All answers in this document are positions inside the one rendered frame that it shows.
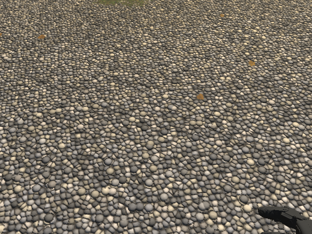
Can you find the right robot hand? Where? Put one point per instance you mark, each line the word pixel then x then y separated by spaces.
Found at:
pixel 288 216

